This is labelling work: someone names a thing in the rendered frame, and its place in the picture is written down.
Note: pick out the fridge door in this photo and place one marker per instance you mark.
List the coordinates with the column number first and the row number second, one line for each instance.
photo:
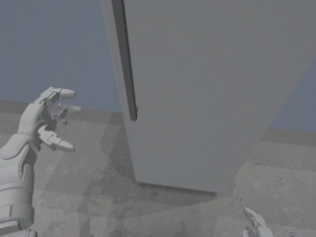
column 209, row 77

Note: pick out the handle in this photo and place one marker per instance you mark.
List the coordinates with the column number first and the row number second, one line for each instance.
column 124, row 52

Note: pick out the robot left hand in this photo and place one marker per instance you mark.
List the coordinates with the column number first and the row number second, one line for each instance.
column 36, row 115

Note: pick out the robot left forearm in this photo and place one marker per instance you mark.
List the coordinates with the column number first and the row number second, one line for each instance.
column 17, row 178

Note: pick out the robot right hand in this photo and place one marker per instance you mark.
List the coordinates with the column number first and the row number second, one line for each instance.
column 258, row 223

